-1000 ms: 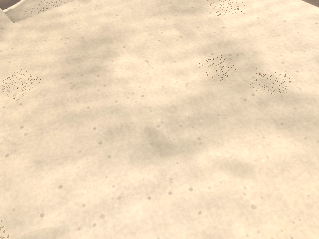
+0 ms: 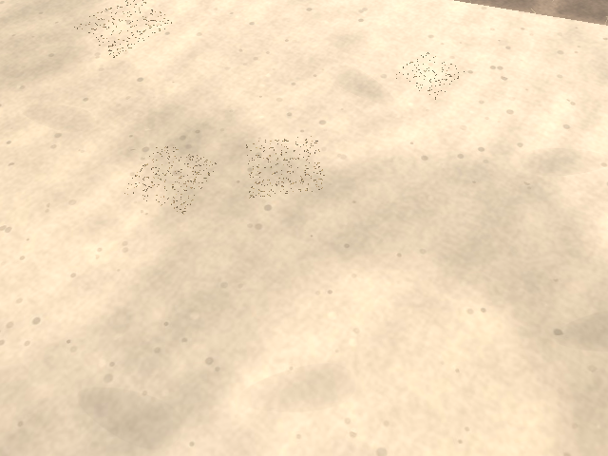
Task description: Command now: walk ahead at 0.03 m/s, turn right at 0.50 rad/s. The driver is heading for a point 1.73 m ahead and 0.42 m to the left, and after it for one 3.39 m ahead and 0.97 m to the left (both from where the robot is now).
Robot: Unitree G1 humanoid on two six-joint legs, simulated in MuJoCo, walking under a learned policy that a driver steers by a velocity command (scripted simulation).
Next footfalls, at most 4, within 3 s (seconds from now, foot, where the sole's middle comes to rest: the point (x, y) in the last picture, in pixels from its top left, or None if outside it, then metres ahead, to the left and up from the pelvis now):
0.14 left None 0.07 0.15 -0.77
0.44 right None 0.01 -0.11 -0.77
1.56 right None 0.40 -0.14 -0.77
2.06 left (314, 329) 0.70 0.05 -0.77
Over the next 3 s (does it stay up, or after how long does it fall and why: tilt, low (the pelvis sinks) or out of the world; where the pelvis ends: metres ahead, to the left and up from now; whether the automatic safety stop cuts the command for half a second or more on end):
stays up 0.60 -0.04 -0.01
